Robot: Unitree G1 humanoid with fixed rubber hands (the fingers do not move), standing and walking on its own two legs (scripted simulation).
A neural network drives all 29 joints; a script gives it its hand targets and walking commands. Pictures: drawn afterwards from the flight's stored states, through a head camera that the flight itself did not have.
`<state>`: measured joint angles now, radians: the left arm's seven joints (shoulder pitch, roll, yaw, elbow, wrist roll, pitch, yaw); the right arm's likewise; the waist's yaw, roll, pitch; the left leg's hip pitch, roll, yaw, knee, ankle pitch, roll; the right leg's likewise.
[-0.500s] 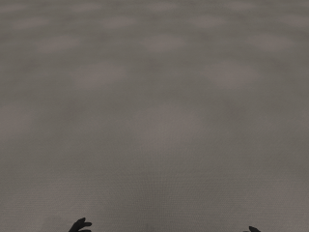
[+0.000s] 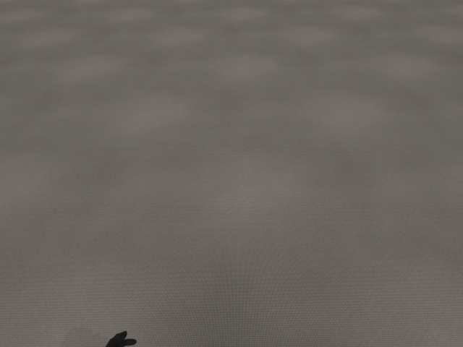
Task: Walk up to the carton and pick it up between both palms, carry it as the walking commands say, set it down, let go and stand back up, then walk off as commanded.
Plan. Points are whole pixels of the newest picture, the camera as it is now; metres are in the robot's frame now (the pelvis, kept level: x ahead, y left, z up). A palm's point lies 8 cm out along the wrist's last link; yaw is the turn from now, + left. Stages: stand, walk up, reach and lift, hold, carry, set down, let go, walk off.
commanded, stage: stand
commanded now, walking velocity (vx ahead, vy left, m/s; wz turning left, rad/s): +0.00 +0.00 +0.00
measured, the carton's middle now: out of the picture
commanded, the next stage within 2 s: walk up in 0.40 s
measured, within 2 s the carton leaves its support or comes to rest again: neither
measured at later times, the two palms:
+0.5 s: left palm out of the picture +0.06 +0.25 -0.12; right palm out of the picture +0.04 -0.26 -0.12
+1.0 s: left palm out of the picture +0.02 +0.26 -0.13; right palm out of the picture +0.02 -0.26 -0.13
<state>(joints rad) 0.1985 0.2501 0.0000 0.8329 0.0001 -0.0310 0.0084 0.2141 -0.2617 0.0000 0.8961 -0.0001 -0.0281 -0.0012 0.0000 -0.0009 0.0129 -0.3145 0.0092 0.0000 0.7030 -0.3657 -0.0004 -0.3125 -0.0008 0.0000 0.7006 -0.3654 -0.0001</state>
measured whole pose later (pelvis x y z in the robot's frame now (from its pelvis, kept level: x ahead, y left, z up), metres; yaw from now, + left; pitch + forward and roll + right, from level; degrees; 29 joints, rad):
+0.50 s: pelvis -0.02 +0.00 +0.00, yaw +0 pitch -3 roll +0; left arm 0.19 0.25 0.00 0.92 0.00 -0.03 0.01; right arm 0.21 -0.26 0.00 0.97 0.00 -0.03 0.00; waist 0.00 0.00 0.05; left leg -0.31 0.01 0.00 0.70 -0.33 0.00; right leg -0.31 0.00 0.00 0.70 -0.33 0.00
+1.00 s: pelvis -0.04 +0.00 +0.00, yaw +3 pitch -5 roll -1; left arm 0.14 0.25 0.00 0.94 0.00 0.07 0.03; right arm 0.20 -0.26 0.00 0.94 0.00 0.07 0.00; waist 0.00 0.01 0.17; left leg -0.33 -0.01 -0.05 0.70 -0.29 0.01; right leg -0.31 0.02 0.00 0.72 -0.39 0.00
